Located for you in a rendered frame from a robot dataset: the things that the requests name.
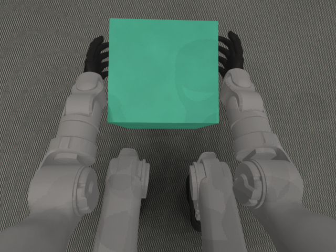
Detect right robot hand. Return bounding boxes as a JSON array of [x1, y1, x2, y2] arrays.
[[218, 31, 244, 79]]

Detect robot left forearm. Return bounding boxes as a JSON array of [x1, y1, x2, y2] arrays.
[[28, 72, 107, 208]]

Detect robot left shin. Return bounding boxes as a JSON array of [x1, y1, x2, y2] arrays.
[[105, 148, 139, 187]]

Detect right robot upper arm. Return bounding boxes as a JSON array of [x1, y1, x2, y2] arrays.
[[233, 159, 336, 252]]

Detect carton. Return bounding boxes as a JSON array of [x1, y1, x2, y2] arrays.
[[107, 18, 219, 129]]

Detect robot right forearm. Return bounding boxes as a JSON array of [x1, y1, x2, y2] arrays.
[[219, 68, 303, 184]]

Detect left robot upper arm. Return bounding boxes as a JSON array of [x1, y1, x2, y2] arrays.
[[0, 165, 99, 252]]

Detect left robot hand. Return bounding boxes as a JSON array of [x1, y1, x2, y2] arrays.
[[83, 36, 109, 80]]

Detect robot right thigh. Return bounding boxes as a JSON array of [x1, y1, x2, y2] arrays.
[[190, 158, 247, 252]]

